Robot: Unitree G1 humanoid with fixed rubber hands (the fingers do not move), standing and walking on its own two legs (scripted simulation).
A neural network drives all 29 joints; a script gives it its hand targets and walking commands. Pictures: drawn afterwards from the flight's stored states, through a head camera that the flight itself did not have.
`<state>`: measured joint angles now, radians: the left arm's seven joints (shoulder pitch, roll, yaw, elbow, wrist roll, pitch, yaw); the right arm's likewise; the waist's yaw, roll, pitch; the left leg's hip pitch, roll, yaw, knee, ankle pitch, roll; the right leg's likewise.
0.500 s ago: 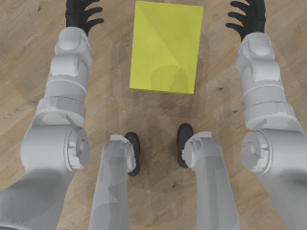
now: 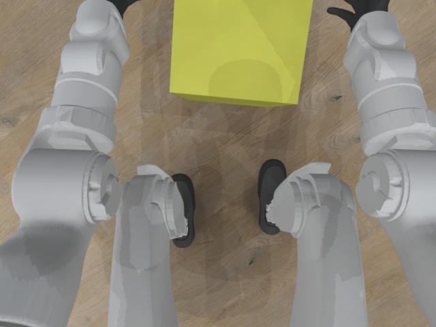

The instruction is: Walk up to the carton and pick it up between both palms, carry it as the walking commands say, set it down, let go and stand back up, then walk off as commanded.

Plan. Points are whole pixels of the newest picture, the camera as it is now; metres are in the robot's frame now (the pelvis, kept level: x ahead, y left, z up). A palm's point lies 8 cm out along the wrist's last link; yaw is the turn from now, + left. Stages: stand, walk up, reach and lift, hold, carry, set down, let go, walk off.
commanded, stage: reach and lift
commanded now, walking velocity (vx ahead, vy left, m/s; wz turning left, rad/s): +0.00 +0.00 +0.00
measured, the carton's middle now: (237, 35) +0.55 -0.03 -0.30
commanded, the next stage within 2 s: none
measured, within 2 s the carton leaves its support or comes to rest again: leaves its support in 1.82 s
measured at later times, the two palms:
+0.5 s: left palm (130, 25) +0.55 +0.16 -0.23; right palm (340, 26) +0.54 -0.20 -0.24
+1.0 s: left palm (142, 20) +0.56 +0.14 -0.22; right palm (325, 24) +0.55 -0.17 -0.24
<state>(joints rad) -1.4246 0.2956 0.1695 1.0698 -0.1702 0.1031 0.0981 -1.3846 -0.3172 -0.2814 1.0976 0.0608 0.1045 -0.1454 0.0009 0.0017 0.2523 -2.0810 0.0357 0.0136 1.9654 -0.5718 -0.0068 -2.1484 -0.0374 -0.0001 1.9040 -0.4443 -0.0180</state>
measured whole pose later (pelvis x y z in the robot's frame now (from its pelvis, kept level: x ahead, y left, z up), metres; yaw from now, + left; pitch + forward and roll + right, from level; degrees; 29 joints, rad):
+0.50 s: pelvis -0.01 +0.00 -0.06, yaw +0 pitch +31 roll +1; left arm -1.57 0.36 0.07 1.13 -0.25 0.08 0.10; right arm -1.56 -0.40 -0.16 1.17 0.20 0.07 -0.14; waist 0.00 0.00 0.52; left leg -2.14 0.03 0.00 2.19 -0.59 -0.01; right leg -2.21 -0.04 0.00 2.11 -0.45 -0.02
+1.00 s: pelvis -0.01 +0.00 -0.06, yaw +0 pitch +31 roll +0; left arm -1.58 0.32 0.02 1.13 -0.25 0.08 0.10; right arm -1.58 -0.34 -0.13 1.20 0.20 0.06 -0.13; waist 0.00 0.00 0.51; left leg -2.14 0.03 0.00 2.19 -0.59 -0.01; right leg -2.21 -0.04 0.00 2.11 -0.45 -0.02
